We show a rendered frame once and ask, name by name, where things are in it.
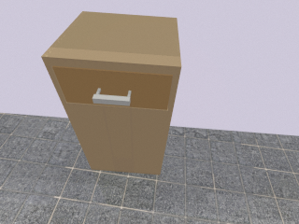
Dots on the drawer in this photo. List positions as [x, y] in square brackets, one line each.
[148, 90]

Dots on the cabinet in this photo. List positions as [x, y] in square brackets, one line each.
[119, 138]

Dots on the handle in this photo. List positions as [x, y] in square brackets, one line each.
[104, 99]

